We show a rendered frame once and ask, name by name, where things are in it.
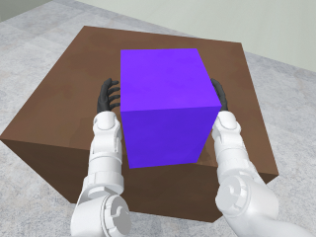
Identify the left robot hand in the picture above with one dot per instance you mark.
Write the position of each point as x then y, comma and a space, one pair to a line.
103, 104

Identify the right robot hand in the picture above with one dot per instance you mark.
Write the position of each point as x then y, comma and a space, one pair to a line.
220, 94

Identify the left robot forearm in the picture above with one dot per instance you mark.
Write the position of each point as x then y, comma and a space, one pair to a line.
105, 159

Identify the carton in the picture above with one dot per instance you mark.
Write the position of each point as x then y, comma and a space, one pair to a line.
168, 106

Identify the pedestal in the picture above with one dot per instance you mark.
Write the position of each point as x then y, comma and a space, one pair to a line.
53, 130

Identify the robot right upper arm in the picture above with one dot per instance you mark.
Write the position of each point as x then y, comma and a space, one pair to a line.
251, 210

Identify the right robot forearm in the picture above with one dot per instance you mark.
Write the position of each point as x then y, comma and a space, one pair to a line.
230, 151

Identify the robot left upper arm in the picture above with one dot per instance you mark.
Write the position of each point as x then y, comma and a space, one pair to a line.
106, 216

